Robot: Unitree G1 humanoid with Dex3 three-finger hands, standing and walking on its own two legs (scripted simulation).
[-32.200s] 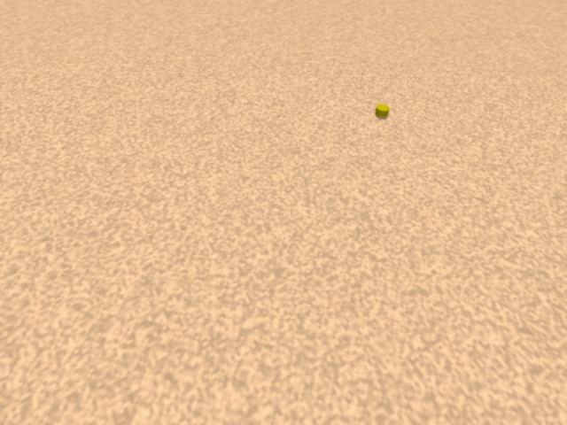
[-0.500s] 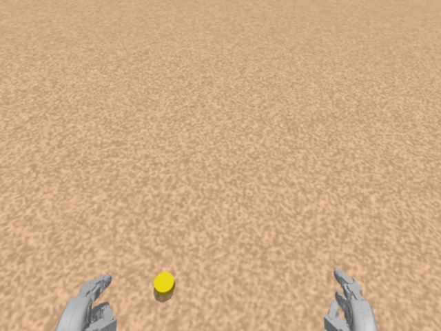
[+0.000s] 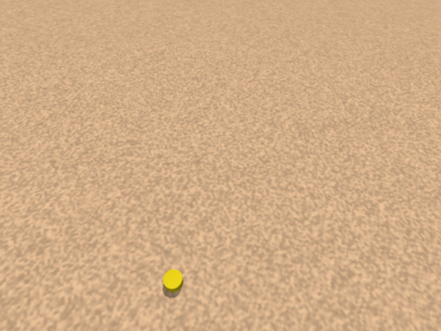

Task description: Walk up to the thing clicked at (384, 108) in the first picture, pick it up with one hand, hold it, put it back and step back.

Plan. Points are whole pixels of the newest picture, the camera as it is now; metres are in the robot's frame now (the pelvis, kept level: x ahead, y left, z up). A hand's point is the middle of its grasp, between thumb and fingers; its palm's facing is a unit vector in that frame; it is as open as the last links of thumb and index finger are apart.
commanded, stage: stand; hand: left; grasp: from above
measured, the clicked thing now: (173, 280) +0.44 +0.20 -0.73
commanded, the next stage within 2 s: none
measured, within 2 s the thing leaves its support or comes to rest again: neither
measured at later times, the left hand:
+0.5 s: hand out of the picture +0.04 +0.23 -0.14, palm faces +0.03 -0.94 -0.34, open 7.4 cm
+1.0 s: hand out of the picture +0.07 +0.22 -0.13, palm faces +0.01 -0.95 -0.32, open 7.4 cm
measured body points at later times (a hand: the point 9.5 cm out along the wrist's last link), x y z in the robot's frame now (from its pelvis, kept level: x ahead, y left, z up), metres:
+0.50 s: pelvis -0.01 -0.01 +0.02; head -0.01 -0.02 +0.47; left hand +0.04 +0.28 -0.11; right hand +0.06 -0.29 -0.12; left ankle +0.02 +0.11 -0.72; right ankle +0.01 -0.14 -0.72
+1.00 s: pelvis +0.00 -0.02 +0.02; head +0.00 -0.02 +0.47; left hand +0.07 +0.27 -0.11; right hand +0.06 -0.30 -0.12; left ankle +0.02 +0.11 -0.72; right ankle +0.01 -0.14 -0.72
